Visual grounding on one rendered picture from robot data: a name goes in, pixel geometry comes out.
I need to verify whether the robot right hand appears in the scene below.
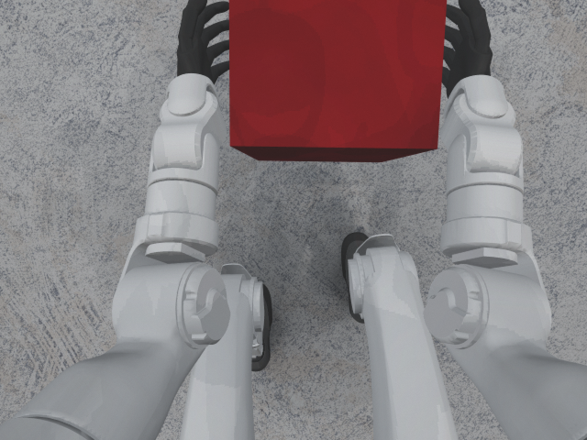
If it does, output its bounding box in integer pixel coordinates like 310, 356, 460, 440
442, 0, 493, 99

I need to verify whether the robot right foot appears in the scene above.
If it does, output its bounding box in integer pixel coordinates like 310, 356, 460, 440
341, 232, 368, 324

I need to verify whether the left robot upper arm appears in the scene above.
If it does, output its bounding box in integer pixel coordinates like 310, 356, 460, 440
0, 262, 230, 440

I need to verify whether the robot left hand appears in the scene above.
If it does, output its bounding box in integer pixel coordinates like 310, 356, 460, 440
177, 0, 229, 85

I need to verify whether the carton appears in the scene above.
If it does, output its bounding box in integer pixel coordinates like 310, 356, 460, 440
229, 0, 447, 162

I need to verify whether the right robot shin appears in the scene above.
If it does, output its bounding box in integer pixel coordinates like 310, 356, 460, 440
355, 234, 419, 286

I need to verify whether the right robot forearm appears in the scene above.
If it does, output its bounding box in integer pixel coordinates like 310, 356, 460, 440
440, 75, 551, 311

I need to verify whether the left robot forearm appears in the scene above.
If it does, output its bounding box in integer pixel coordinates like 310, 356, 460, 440
112, 73, 227, 329

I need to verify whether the right robot upper arm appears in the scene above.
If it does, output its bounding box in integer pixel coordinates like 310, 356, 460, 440
423, 264, 587, 440

